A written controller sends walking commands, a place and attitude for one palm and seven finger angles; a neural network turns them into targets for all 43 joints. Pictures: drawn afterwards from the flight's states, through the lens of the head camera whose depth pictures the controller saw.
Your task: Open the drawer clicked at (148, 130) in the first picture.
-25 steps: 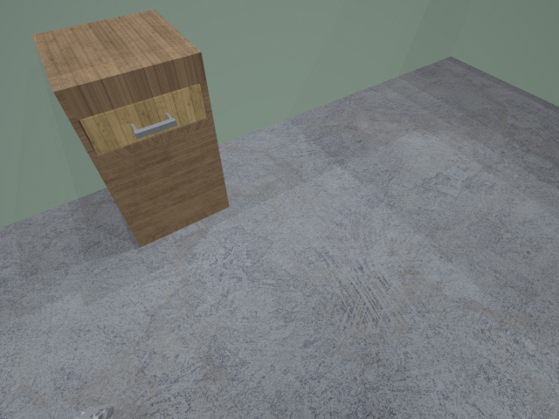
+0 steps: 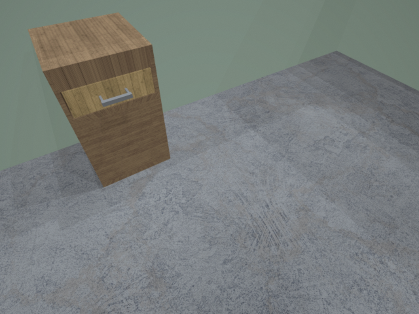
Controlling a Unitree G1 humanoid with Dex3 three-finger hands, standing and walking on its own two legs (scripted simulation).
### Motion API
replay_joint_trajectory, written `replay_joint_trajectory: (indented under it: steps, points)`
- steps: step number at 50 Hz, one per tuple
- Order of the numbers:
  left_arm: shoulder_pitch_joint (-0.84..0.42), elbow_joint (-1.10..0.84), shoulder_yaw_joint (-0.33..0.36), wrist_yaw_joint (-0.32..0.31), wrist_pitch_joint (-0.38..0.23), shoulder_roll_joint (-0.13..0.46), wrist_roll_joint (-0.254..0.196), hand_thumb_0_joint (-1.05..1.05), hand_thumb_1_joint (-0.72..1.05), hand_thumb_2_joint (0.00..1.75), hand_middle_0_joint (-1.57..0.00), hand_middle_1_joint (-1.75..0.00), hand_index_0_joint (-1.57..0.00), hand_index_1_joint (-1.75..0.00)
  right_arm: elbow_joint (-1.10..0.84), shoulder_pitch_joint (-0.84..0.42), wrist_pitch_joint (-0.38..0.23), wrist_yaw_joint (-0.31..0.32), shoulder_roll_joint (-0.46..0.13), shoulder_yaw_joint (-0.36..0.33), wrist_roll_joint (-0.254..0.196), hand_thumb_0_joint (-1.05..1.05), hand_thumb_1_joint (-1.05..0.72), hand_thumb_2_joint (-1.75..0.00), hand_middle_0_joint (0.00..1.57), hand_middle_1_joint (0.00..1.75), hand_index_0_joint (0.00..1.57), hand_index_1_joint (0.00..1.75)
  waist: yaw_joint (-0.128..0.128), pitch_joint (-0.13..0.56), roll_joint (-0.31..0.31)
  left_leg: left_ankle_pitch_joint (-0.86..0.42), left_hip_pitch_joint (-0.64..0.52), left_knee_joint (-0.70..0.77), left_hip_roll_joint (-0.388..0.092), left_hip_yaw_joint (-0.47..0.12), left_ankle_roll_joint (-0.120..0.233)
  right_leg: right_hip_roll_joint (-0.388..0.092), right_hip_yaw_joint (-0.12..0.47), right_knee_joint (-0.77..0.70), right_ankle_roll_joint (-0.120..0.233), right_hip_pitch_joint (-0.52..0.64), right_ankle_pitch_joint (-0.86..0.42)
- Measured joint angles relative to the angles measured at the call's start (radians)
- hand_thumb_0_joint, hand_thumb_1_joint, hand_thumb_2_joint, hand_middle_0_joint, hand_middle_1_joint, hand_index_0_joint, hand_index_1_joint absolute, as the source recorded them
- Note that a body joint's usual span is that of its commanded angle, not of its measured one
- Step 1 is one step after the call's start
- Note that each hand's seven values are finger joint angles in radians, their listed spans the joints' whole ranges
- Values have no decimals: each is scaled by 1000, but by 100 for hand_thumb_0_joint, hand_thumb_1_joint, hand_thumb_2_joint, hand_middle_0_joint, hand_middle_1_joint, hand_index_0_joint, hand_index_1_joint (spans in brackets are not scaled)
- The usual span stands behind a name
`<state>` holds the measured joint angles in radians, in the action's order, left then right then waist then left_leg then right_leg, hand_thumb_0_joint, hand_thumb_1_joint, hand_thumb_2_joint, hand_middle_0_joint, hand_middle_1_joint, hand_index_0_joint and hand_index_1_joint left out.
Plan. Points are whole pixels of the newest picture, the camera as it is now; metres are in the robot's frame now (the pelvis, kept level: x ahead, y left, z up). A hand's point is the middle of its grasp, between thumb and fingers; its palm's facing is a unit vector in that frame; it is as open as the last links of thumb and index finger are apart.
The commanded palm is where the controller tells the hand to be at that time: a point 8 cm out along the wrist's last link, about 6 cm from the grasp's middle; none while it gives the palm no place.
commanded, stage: stand and wait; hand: left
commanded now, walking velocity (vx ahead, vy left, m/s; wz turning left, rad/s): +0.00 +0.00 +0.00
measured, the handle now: (115, 96) +0.98 +0.48 -0.19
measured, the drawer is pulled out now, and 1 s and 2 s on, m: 0.00 0.00 0.00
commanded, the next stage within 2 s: look at it before walking up in 0.36 s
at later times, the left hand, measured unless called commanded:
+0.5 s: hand out of the picture +0.05 +0.24 -0.15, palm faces -0.03 -0.94 -0.33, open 7.4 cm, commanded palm none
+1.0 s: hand out of the picture +0.03 +0.24 -0.16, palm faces -0.03 -0.95 -0.31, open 7.4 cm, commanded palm none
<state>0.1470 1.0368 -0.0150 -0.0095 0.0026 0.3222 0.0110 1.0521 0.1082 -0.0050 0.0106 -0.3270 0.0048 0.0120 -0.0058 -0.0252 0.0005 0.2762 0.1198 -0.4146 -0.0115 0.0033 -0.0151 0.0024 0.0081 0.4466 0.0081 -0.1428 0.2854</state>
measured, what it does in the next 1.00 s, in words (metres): stands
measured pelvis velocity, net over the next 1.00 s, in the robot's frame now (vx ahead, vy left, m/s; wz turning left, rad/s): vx -0.03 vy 0.01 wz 0.00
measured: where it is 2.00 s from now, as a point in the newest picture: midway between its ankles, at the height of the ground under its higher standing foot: outside the picture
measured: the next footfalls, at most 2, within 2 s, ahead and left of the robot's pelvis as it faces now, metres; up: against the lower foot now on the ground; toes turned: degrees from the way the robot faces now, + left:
left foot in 1.82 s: +0.35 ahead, +0.06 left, +0.00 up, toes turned -10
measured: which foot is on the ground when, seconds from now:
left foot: down 0.00-1.00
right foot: down 0.00-1.00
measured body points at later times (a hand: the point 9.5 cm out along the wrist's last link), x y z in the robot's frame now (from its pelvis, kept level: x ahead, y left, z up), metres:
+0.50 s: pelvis -0.02 +0.00 +0.00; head -0.02 +0.00 +0.45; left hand +0.05 +0.29 -0.13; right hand +0.05 -0.29 -0.14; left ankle -0.03 +0.13 -0.74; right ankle -0.03 -0.11 -0.74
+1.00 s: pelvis -0.03 +0.01 +0.00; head -0.03 +0.01 +0.45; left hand +0.03 +0.29 -0.14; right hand +0.03 -0.28 -0.13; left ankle -0.03 +0.13 -0.74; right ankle -0.03 -0.11 -0.74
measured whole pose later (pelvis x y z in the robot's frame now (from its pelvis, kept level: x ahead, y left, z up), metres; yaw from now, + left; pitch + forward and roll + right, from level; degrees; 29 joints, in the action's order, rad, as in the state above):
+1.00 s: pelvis -0.03 +0.01 +0.00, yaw +0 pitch -2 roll +0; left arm 0.17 1.10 -0.02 -0.01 0.00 0.31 0.01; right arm 1.12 0.15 -0.01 0.00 -0.31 0.01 0.01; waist 0.00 -0.03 -0.01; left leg 0.21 0.13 -0.37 -0.01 0.01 -0.01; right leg 0.00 0.01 0.39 0.00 -0.15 0.21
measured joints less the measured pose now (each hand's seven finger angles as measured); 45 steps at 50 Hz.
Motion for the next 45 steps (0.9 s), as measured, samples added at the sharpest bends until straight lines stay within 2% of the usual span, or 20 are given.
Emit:
replay_joint_trajectory:
  steps: [45]
  points:
    - [20,57,-4,3,-7,-7,2,1,91,89,-20,-30,-20,-30,71,40,-6,-9,14,2,-5,1,-90,-90,20,30,20,29,4,-3,-5,-65,11,42,2,1,5,-2,1,-58,-7,-4,-74]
